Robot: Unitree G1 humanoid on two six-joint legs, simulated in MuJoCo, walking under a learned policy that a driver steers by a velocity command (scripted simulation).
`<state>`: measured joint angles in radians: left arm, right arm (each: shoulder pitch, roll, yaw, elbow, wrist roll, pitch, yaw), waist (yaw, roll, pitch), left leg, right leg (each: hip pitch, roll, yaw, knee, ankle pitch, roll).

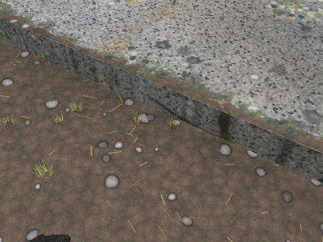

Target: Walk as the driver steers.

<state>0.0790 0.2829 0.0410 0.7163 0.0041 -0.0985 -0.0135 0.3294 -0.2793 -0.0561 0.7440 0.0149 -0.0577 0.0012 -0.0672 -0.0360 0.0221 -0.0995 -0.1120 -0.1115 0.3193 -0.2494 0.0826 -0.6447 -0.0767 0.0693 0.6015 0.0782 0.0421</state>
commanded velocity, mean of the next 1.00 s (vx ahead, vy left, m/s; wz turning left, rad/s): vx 0.50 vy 0.00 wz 0.06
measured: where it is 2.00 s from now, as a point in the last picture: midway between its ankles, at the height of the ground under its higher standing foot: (149, 148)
